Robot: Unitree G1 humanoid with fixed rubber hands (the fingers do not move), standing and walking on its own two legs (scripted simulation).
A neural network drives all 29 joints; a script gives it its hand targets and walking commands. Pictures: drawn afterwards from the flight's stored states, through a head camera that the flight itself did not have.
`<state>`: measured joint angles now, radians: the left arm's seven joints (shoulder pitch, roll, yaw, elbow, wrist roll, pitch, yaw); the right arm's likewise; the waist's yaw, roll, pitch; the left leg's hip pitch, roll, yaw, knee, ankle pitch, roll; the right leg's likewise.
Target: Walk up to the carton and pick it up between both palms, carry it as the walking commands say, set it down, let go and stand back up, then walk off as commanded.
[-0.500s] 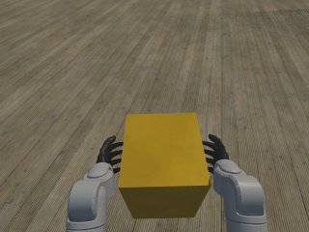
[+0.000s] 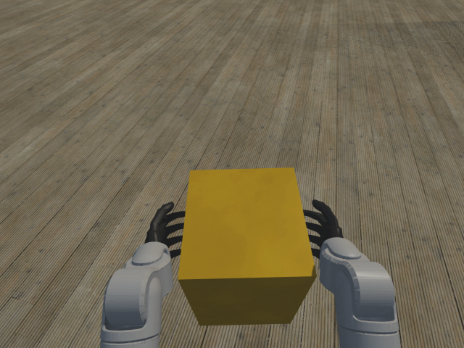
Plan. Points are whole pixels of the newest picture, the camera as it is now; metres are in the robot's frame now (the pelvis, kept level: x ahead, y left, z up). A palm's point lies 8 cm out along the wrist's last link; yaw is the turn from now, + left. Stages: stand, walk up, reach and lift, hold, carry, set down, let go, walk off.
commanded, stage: carry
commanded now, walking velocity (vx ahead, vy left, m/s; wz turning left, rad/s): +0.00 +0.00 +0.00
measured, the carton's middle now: (243, 252) +0.30 +0.00 +0.02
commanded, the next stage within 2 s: none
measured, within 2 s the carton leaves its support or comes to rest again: neither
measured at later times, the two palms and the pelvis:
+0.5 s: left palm (154, 243) +0.28 +0.14 +0.08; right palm (317, 239) +0.28 -0.12 +0.08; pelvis +0.01 +0.01 +0.00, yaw +1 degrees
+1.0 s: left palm (151, 231) +0.30 +0.15 +0.08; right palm (308, 227) +0.31 -0.11 +0.08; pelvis +0.03 +0.02 +0.00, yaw +1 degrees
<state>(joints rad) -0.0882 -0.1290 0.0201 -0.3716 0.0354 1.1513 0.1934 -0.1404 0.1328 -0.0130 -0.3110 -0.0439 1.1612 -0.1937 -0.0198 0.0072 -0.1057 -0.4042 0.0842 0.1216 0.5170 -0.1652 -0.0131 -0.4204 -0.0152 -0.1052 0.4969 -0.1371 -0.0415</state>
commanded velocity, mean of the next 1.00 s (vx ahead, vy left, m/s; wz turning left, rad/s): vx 0.00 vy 0.00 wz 0.00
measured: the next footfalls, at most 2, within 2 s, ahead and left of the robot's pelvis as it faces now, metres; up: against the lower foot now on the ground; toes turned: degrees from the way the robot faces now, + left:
none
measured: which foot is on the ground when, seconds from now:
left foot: down 0.00-1.00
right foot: down 0.00-1.00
